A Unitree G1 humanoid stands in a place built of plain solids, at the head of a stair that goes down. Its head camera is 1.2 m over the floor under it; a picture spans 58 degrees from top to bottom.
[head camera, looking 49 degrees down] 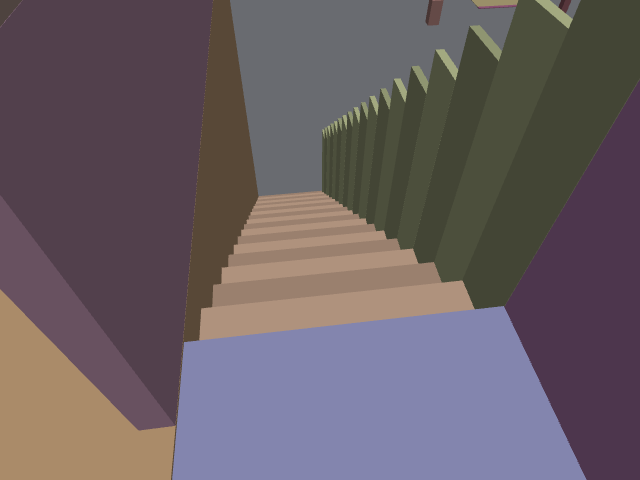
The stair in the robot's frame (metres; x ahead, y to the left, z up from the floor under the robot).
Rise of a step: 0.20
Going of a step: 0.25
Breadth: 1.02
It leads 7 degrees to the left of straight ahead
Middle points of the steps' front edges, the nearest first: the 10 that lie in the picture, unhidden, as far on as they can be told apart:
0.70 -0.09 0.00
0.94 -0.06 -0.20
1.19 -0.03 -0.40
1.44 0.00 -0.59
1.68 0.04 -0.79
1.93 0.07 -0.99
2.18 0.10 -1.19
2.42 0.13 -1.39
2.67 0.16 -1.59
2.92 0.19 -1.78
